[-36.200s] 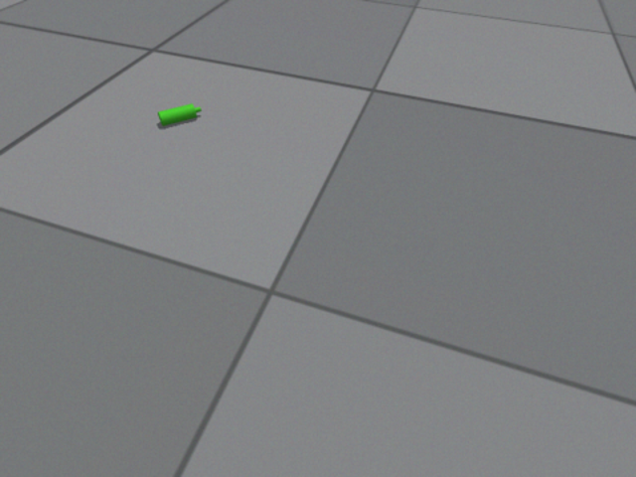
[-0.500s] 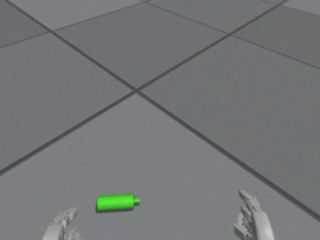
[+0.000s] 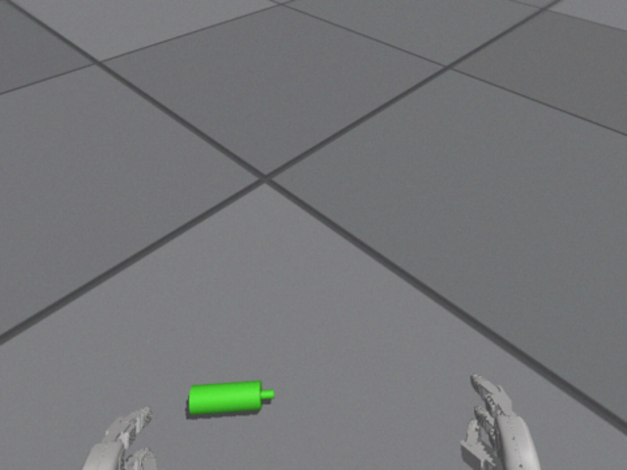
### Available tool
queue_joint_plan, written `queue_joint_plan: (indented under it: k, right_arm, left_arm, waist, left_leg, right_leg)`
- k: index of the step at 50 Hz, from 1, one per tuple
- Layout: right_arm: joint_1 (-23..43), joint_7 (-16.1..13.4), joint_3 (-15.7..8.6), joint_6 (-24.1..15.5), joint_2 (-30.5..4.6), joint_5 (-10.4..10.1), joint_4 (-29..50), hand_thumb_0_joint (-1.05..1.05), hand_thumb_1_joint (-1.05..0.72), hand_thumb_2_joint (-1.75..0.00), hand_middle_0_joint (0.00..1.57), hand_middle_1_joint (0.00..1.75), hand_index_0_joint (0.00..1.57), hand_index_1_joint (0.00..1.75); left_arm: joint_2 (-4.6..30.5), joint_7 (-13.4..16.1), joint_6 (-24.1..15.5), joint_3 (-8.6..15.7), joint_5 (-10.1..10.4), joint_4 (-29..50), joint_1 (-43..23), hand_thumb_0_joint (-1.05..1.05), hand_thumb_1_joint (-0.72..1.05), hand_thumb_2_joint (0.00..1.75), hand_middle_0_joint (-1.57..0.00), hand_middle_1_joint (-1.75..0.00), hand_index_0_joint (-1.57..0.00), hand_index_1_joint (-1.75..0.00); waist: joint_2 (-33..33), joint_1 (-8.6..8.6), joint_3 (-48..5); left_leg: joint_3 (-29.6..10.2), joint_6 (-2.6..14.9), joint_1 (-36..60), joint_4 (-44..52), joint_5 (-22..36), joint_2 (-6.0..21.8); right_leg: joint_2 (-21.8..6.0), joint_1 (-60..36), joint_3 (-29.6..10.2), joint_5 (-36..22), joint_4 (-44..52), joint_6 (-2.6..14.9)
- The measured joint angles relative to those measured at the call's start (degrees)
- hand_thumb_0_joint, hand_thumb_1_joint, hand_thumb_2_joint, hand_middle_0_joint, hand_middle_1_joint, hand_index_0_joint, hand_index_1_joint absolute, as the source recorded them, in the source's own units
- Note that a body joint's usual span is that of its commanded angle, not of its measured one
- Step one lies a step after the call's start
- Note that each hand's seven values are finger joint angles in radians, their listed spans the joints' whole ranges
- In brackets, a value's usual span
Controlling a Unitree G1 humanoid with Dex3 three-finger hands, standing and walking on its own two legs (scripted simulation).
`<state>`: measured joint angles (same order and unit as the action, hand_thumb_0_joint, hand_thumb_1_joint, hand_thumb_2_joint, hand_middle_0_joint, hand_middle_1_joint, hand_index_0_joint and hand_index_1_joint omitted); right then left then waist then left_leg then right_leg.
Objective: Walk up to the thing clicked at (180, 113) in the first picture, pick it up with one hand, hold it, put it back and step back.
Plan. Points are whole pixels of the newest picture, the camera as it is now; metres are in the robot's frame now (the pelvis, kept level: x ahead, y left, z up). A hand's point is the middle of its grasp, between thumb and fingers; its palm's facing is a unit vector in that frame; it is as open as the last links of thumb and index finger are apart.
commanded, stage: home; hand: left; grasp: from above
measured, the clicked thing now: (233, 396) +0.47 +0.19 -0.68
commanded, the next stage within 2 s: stand in 0.34 s
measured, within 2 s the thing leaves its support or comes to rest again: neither
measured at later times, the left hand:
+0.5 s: hand out of the picture +0.16 +0.18 -0.06, palm faces +0.02 -0.97 -0.26, open 7.4 cm
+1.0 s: hand out of the picture +0.05 +0.24 -0.11, palm faces +0.04 -0.95 -0.30, open 7.4 cm
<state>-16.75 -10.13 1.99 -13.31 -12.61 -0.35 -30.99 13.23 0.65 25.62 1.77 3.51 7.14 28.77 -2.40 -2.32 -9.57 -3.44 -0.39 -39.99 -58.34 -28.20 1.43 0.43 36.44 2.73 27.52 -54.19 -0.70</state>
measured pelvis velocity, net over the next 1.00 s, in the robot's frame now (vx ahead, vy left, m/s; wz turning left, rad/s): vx -0.01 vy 0.01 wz -0.01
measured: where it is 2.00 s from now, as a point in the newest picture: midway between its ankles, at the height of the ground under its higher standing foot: outside the picture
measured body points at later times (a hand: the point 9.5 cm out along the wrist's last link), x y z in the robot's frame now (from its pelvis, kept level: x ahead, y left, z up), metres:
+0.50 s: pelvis -0.01 +0.00 +0.01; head +0.01 +0.00 +0.46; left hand +0.16 +0.23 -0.04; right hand +0.15 -0.25 -0.08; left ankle +0.01 +0.12 -0.68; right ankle +0.00 -0.13 -0.68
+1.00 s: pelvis -0.01 +0.01 +0.05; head -0.01 +0.02 +0.50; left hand +0.05 +0.29 -0.08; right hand +0.07 -0.26 -0.08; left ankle +0.01 +0.12 -0.68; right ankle +0.00 -0.13 -0.68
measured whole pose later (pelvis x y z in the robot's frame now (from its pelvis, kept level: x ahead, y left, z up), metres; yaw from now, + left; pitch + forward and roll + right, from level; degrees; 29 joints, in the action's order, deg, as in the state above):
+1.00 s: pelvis -0.01 +0.01 +0.05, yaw -1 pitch -4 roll +0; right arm -10.5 -1.2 -1.9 -0.4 -15.4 2.3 -58.3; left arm 16.1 1.5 1.4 2.2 -1.4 -56.6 12.2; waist 0.4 1.4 3.0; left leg -0.1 1.2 -11.9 -30.7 -15.2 -1.0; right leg -2.2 10.3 -0.1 15.5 -29.5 -2.1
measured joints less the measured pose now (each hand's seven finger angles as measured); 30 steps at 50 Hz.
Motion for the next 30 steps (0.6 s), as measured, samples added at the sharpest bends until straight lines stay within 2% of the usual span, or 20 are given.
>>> queue_joint_plan:
  k: [22, 24, 26, 28, 30]
  right_arm:
    - [-0.07, -0.15, -0.02, -0.04, 0.03, -0.13, 0.30, 0.01, -0.90, -0.89, 0.20, 0.30, 0.20, 0.30]
    - [2.06, 1.48, -0.99, 1.69, -0.22, 3.13, -3.25, 0.01, -0.90, -0.89, 0.20, 0.30, 0.20, 0.30]
    - [4.66, 4.23, -0.83, 5.64, -1.32, 5.28, -7.98, 0.01, -0.90, -0.89, 0.20, 0.30, 0.20, 0.30]
    - [6.07, 6.51, -1.02, 8.19, -2.32, 5.61, -10.97, 0.01, -0.90, -0.89, 0.20, 0.30, 0.20, 0.30]
    - [6.53, 8.05, -1.83, 9.51, -2.77, 4.77, -13.02, 0.01, -0.90, -0.89, 0.20, 0.30, 0.20, 0.30]
  left_arm:
    - [-0.16, 0.01, -0.20, 0.10, 0.22, 0.36, 0.24, 0.01, 0.90, 0.90, -0.20, -0.30, -0.20, -0.30]
    - [0.83, 0.49, -7.17, -1.31, -2.53, -7.74, -4.40, 0.01, 0.90, 0.90, -0.20, -0.30, -0.20, -0.30]
    - [1.69, 0.71, -13.21, -1.63, -4.67, -18.74, -9.93, 0.01, 0.90, 0.90, -0.21, -0.30, -0.20, -0.30]
    - [2.38, 0.72, -16.59, -1.36, -5.73, -27.16, -13.59, 0.01, 0.90, 0.90, -0.21, -0.30, -0.20, -0.30]
    - [3.14, 0.59, -18.70, -0.82, -6.12, -32.95, -15.31, 0.01, 0.90, 0.90, -0.21, -0.30, -0.20, -0.30]
  waist:
    - [-0.07, 0.05, 0.00]
    - [0.99, 1.33, 3.78]
    - [2.40, 2.72, 6.39]
    - [2.97, 3.19, 8.28]
    - [3.60, 3.48, 9.69]
  left_leg:
    - [-0.22, -0.23, -0.68, -0.17, 0.23, 0.09]
    - [0.48, 0.00, 3.05, 1.25, 0.80, -0.27]
    - [1.54, 0.18, 6.61, 3.98, 2.10, -0.86]
    - [1.89, 0.33, 9.22, 6.40, 3.32, -1.34]
    - [2.38, 0.44, 11.57, 8.79, 4.42, -1.77]
  right_leg:
    - [0.11, 0.76, 0.19, -0.05, -0.42, 0.23]
    - [-0.29, -2.45, -0.44, -0.25, 0.15, 0.37]
    - [-0.94, -5.13, -1.42, -0.92, 1.41, 0.48]
    - [-1.45, -7.37, -1.74, -1.75, 3.05, 0.34]
    - [-1.90, -9.26, -2.19, -2.48, 4.61, 0.16]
